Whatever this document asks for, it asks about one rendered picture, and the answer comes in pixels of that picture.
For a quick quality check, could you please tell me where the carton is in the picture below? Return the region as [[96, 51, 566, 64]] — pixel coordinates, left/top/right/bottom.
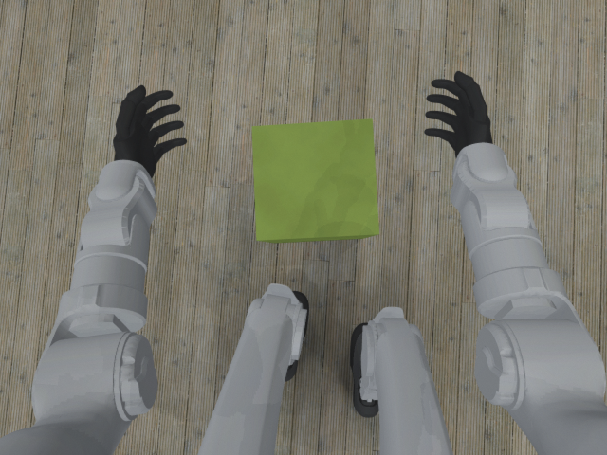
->
[[251, 118, 379, 244]]

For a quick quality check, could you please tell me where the right robot thigh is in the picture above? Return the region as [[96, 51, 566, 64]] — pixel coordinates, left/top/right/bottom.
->
[[361, 318, 453, 455]]

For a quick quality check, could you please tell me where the robot right upper arm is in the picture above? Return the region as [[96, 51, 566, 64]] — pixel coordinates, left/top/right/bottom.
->
[[474, 318, 607, 455]]

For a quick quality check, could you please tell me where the robot right forearm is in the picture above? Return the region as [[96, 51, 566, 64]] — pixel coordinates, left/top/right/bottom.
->
[[450, 143, 606, 397]]

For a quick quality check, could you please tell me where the robot left upper arm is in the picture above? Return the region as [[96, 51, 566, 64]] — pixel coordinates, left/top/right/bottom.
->
[[0, 331, 158, 455]]

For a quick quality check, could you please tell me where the left robot hand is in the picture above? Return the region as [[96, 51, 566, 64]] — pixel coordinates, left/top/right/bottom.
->
[[113, 85, 187, 178]]

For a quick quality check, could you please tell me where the right robot hand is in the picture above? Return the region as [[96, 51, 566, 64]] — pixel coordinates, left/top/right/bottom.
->
[[424, 71, 493, 157]]

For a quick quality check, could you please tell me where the left robot thigh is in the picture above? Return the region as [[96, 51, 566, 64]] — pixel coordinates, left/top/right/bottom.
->
[[197, 294, 307, 455]]

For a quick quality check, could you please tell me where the robot left forearm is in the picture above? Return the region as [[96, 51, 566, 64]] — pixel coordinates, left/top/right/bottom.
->
[[31, 160, 157, 418]]

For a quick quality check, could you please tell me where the robot thigh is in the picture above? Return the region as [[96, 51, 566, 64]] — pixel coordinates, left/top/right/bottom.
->
[[197, 294, 307, 455], [361, 318, 453, 455]]

